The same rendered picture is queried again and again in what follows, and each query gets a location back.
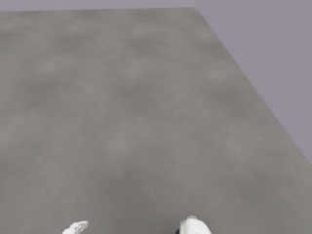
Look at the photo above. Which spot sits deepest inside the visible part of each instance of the robot right thigh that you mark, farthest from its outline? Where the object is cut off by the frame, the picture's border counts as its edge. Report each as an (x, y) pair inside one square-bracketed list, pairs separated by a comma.
[(193, 226)]

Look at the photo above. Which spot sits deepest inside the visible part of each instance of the robot right shin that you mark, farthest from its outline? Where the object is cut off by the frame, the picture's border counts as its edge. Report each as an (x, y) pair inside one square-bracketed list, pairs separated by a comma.
[(192, 216)]

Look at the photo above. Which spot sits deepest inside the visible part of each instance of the robot left hand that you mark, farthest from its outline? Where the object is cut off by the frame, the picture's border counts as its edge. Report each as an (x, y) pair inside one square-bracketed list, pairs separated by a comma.
[(76, 227)]

